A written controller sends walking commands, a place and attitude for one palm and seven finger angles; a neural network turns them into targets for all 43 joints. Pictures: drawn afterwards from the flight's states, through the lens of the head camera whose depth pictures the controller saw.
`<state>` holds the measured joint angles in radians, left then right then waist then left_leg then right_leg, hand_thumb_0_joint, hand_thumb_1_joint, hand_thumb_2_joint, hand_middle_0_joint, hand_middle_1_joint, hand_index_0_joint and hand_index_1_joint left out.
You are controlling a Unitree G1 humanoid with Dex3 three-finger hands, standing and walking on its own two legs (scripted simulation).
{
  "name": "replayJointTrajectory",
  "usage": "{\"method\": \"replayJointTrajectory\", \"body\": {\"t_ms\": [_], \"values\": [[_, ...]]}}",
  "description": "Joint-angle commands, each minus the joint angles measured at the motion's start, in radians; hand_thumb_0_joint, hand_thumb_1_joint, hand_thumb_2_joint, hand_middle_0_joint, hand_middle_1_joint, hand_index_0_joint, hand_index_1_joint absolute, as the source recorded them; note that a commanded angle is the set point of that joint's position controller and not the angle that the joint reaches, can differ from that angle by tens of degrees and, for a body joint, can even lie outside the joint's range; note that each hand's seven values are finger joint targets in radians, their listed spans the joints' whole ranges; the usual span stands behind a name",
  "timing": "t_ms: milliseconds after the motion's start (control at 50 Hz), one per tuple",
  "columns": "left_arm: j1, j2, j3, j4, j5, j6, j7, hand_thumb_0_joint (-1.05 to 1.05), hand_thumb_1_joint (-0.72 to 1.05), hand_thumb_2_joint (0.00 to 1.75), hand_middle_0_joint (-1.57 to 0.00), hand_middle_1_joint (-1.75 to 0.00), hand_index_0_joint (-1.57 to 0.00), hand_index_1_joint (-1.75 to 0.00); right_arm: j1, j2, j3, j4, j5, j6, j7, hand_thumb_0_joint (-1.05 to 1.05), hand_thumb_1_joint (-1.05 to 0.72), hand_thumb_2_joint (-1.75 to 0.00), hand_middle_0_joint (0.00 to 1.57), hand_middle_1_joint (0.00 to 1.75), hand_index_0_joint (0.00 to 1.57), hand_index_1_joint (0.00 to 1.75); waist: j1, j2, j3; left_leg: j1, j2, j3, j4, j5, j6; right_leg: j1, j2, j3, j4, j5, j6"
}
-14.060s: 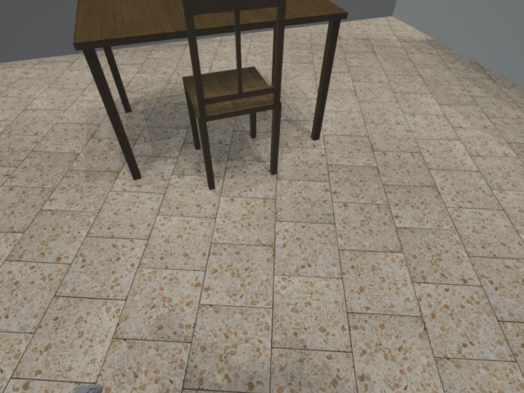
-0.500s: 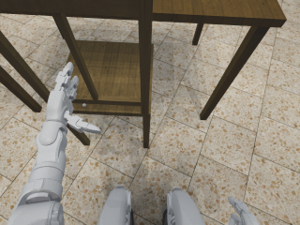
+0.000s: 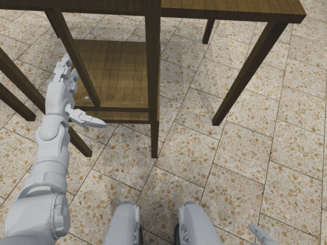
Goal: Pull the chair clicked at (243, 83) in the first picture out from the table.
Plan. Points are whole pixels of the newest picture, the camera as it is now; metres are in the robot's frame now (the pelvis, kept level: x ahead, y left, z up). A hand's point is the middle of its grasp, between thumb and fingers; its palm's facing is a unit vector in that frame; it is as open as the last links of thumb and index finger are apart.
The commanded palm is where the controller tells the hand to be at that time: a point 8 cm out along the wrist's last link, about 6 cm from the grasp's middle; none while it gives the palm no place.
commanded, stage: push the fingers through the gap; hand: left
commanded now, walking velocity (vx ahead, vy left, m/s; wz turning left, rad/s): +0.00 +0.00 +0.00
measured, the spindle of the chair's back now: (81, 69) +0.52 +0.20 +0.06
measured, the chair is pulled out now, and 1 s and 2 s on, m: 0.00 0.00 0.02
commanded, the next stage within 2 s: hook a spindle and tug to test in 0.64 s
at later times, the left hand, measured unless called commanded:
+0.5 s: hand (87, 89) +0.48 +0.18 +0.04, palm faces +0.00 -1.00 -0.05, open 16.9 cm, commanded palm +0.46 +0.23 +0.04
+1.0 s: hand (90, 89) +0.48 +0.17 +0.04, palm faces +0.00 -1.00 -0.05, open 16.2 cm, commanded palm +0.46 +0.22 +0.04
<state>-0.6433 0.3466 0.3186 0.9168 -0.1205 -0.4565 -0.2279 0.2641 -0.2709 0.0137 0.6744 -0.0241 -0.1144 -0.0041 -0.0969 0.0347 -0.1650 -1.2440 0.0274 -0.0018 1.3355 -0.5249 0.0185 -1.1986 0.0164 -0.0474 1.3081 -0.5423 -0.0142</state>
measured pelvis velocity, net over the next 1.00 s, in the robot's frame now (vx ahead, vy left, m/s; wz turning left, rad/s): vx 0.00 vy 0.00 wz -0.01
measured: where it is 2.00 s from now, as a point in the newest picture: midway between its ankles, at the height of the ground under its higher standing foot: outside the picture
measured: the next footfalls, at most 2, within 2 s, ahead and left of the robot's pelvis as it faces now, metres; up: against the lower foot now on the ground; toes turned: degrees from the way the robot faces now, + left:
none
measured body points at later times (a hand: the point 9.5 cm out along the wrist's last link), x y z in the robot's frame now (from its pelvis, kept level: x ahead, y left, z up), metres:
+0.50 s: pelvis +0.00 +0.00 -0.01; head +0.14 +0.01 +0.42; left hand +0.48 +0.24 +0.05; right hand +0.05 -0.27 -0.13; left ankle +0.05 +0.11 -0.61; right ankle +0.04 -0.12 -0.61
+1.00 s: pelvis +0.00 +0.00 +0.00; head +0.14 +0.01 +0.43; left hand +0.48 +0.23 +0.04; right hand +0.07 -0.26 -0.12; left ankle +0.05 +0.11 -0.61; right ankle +0.04 -0.12 -0.61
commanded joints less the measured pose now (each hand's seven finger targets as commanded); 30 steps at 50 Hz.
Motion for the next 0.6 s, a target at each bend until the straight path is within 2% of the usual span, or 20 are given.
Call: {"method": "replayJointTrajectory", "body": {"t_ms": [0, 20, 60, 100, 120, 160, 180, 200, 220, 240, 280, 300, 320, 340, 360, 400, 460, 500, 540, 580], "values": [[-0.430, 0.209, 0.024, -0.213, -0.007, -0.091, 0.001, 0.00, -0.50, 0.30, -0.06, -0.08, -0.06, -0.08, 0.110, -0.164, -0.063, -0.072, 0.001, -0.028, -0.011, 0.00, -0.90, -0.90, 0.20, 0.30, 0.20, 0.30, -0.021, 0.071, -0.496, 0.406, -0.030, -0.062, -0.156, 0.263, -0.007, 0.173, 0.026, 0.031, -0.172, 0.241, -0.016], [-0.433, 0.196, 0.015, -0.204, -0.007, -0.093, 0.000, 0.00, -0.50, 0.30, -0.06, -0.08, -0.06, -0.08, 0.118, -0.168, -0.066, -0.071, 0.002, -0.029, -0.009, 0.00, -0.90, -0.90, 0.20, 0.30, 0.20, 0.30, -0.027, 0.074, -0.509, 0.434, -0.027, -0.071, -0.154, 0.280, -0.009, 0.146, 0.029, 0.024, -0.165, 0.243, -0.018], [-0.454, 0.187, 0.007, -0.150, -0.003, -0.088, 0.001, 0.00, -0.50, 0.30, -0.06, -0.08, -0.06, -0.08, 0.123, -0.171, -0.066, -0.055, 0.002, -0.024, -0.007, 0.00, -0.90, -0.90, 0.20, 0.30, 0.20, 0.30, -0.038, 0.069, -0.468, 0.416, -0.025, -0.074, -0.156, 0.253, -0.011, 0.120, 0.027, 0.019, -0.171, 0.216, -0.016], [-0.485, 0.201, 0.016, -0.092, 0.000, -0.078, 0.002, 0.00, -0.50, 0.30, -0.06, -0.08, -0.06, -0.08, 0.129, -0.174, -0.064, -0.048, 0.001, -0.019, -0.009, 0.00, -0.90, -0.90, 0.20, 0.30, 0.20, 0.30, -0.052, 0.027, -0.435, 0.362, -0.027, -0.067, -0.149, 0.207, -0.002, 0.124, 0.027, 0.027, -0.183, 0.188, -0.012], [-0.512, 0.247, 0.051, -0.082, 0.006, -0.081, 0.006, 0.00, -0.50, 0.30, -0.06, -0.08, -0.06, -0.08, 0.136, -0.181, -0.063, -0.044, -0.001, -0.019, -0.012, 0.00, -0.90, -0.90, 0.20, 0.30, 0.20, 0.30, -0.049, 0.027, -0.449, 0.348, -0.029, -0.067, -0.144, 0.207, 0.000, 0.131, 0.027, 0.029, -0.173, 0.190, -0.014], [-0.519, 0.286, 0.079, -0.093, 0.014, -0.085, 0.009, 0.00, -0.50, 0.30, -0.06, -0.08, -0.06, -0.08, 0.138, -0.180, -0.061, -0.051, -0.004, -0.016, -0.011, 0.00, -0.90, -0.90, 0.20, 0.30, 0.20, 0.30, -0.032, 0.067, -0.504, 0.361, -0.032, -0.062, -0.137, 0.231, -0.002, 0.148, 0.025, 0.034, -0.165, 0.210, -0.016], [-0.529, 0.275, 0.068, -0.093, 0.016, -0.087, 0.008, 0.00, -0.50, 0.30, -0.06, -0.08, -0.06, -0.08, 0.140, -0.175, -0.059, -0.054, -0.006, -0.015, -0.009, 0.00, -0.90, -0.90, 0.20, 0.30, 0.20, 0.30, -0.035, 0.069, -0.517, 0.360, -0.034, -0.059, -0.133, 0.249, -0.001, 0.165, 0.026, 0.036, -0.163, 0.230, -0.015], [-0.521, 0.283, 0.080, -0.075, 0.016, -0.086, 0.009, 0.00, -0.50, 0.30, -0.06, -0.08, -0.06, -0.08, 0.141, -0.174, -0.059, -0.055, -0.005, -0.012, -0.007, 0.00, -0.90, -0.90, 0.20, 0.30, 0.20, 0.30, -0.036, 0.046, -0.505, 0.342, -0.033, -0.056, -0.129, 0.240, 0.001, 0.172, 0.028, 0.038, -0.168, 0.227, -0.014], [-0.544, 0.302, 0.085, -0.073, 0.021, -0.093, 0.009, 0.00, -0.50, 0.30, -0.06, -0.08, -0.06, -0.08, 0.146, -0.178, -0.058, -0.051, -0.007, -0.011, -0.007, 0.00, -0.90, -0.90, 0.20, 0.30, 0.20, 0.30, -0.042, 0.052, -0.509, 0.343, -0.032, -0.060, -0.128, 0.240, 0.003, 0.163, 0.029, 0.036, -0.161, 0.225, -0.014], [-0.523, 0.272, 0.066, -0.058, 0.025, -0.090, 0.005, 0.00, -0.50, 0.30, -0.06, -0.08, -0.06, -0.08, 0.145, -0.173, -0.057, -0.055, -0.006, -0.009, -0.004, 0.00, -0.90, -0.90, 0.20, 0.30, 0.20, 0.30, -0.040, 0.065, -0.507, 0.344, -0.032, -0.060, -0.128, 0.247, 0.001, 0.158, 0.029, 0.034, -0.159, 0.230, -0.015], [-0.519, 0.277, 0.070, -0.062, 0.020, -0.085, 0.001, 0.00, -0.50, 0.30, -0.06, -0.08, -0.06, -0.08, 0.149, -0.175, -0.057, -0.058, -0.005, -0.002, -0.001, 0.00, -0.90, -0.90, 0.20, 0.30, 0.20, 0.30, -0.040, 0.055, -0.517, 0.342, -0.031, -0.055, -0.126, 0.258, 0.003, 0.178, 0.030, 0.039, -0.162, 0.249, -0.014], [-0.499, 0.307, 0.101, -0.068, 0.016, -0.082, 0.000, 0.00, -0.50, 0.30, -0.06, -0.08, -0.06, -0.08, 0.154, -0.178, -0.061, -0.061, -0.005, 0.001, 0.000, 0.00, -0.90, -0.90, 0.20, 0.30, 0.20, 0.30, -0.030, 0.047, -0.539, 0.334, -0.031, -0.050, -0.122, 0.264, 0.004, 0.207, 0.030, 0.046, -0.165, 0.262, -0.012], [-0.477, 0.311, 0.097, -0.057, 0.021, -0.078, -0.004, 0.00, -0.50, 0.30, -0.06, -0.08, -0.06, -0.08, 0.158, -0.181, -0.060, -0.065, -0.003, 0.005, 0.000, 0.00, -0.90, -0.90, 0.20, 0.30, 0.20, 0.30, -0.030, 0.050, -0.536, 0.346, -0.028, -0.056, -0.128, 0.271, 0.002, 0.193, 0.033, 0.040, -0.159, 0.262, -0.015], [-0.485, 0.284, 0.082, -0.063, 0.015, -0.073, -0.007, 0.00, -0.50, 0.30, -0.06, -0.08, -0.06, -0.08, 0.151, -0.176, -0.059, -0.065, -0.001, 0.008, 0.001, 0.00, -0.90, -0.90, 0.20, 0.30, 0.20, 0.30, -0.036, 0.054, -0.523, 0.335, -0.029, -0.050, -0.124, 0.265, 0.003, 0.190, 0.029, 0.042, -0.165, 0.262, -0.011], [-0.503, 0.297, 0.088, -0.074, 0.012, -0.072, -0.009, 0.00, -0.50, 0.30, -0.06, -0.08, -0.06, -0.08, 0.155, -0.175, -0.058, -0.060, -0.001, 0.011, 0.001, 0.00, -0.90, -0.90, 0.20, 0.30, 0.20, 0.30, -0.040, 0.041, -0.520, 0.324, -0.027, -0.051, -0.124, 0.258, 0.005, 0.201, 0.031, 0.044, -0.169, 0.260, -0.009], [-0.476, 0.315, 0.102, -0.088, 0.011, -0.070, -0.012, 0.00, -0.50, 0.30, -0.06, -0.08, -0.06, -0.08, 0.153, -0.176, -0.058, -0.066, 0.002, 0.014, -0.001, 0.00, -0.90, -0.90, 0.20, 0.30, 0.20, 0.30, -0.029, 0.047, -0.518, 0.320, -0.028, -0.047, -0.127, 0.251, 0.005, 0.212, 0.032, 0.048, -0.173, 0.255, -0.011], [-0.504, 0.273, 0.065, -0.121, 0.006, -0.080, -0.012, 0.00, -0.50, 0.30, -0.06, -0.08, -0.06, -0.08, 0.152, -0.173, -0.058, -0.062, 0.003, 0.014, 0.001, 0.00, -0.90, -0.90, 0.20, 0.30, 0.20, 0.30, -0.037, 0.085, -0.510, 0.379, -0.025, -0.060, -0.143, 0.261, -0.002, 0.168, 0.034, 0.032, -0.175, 0.240, -0.014], [-0.489, 0.284, 0.078, -0.115, 0.003, -0.082, -0.005, 0.00, -0.50, 0.30, -0.06, -0.08, -0.06, -0.08, 0.155, -0.178, -0.063, -0.055, 0.002, 0.014, -0.002, 0.00, -0.90, -0.90, 0.20, 0.30, 0.20, 0.30, -0.039, 0.050, -0.512, 0.376, -0.023, -0.061, -0.142, 0.254, 0.001, 0.174, 0.035, 0.035, -0.181, 0.235, -0.012], [-0.521, 0.252, 0.046, -0.113, 0.006, -0.086, -0.003, 0.00, -0.50, 0.30, -0.06, -0.08, -0.06, -0.08, 0.153, -0.175, -0.060, -0.046, 0.001, 0.013, -0.002, 0.00, -0.90, -0.90, 0.20, 0.30, 0.20, 0.30, -0.051, 0.083, -0.485, 0.387, -0.022, -0.068, -0.150, 0.237, -0.002, 0.135, 0.034, 0.026, -0.180, 0.209, -0.013], [-0.519, 0.247, 0.043, -0.103, 0.010, -0.088, 0.004, 0.00, -0.50, 0.30, -0.06, -0.08, -0.06, -0.08, 0.157, -0.179, -0.063, -0.043, -0.001, 0.014, -0.002, 0.00, -0.90, -0.90, 0.20, 0.30, 0.20, 0.30, -0.051, 0.070, -0.487, 0.401, -0.021, -0.073, -0.155, 0.236, -0.004, 0.130, 0.034, 0.022, -0.183, 0.203, -0.015]]}}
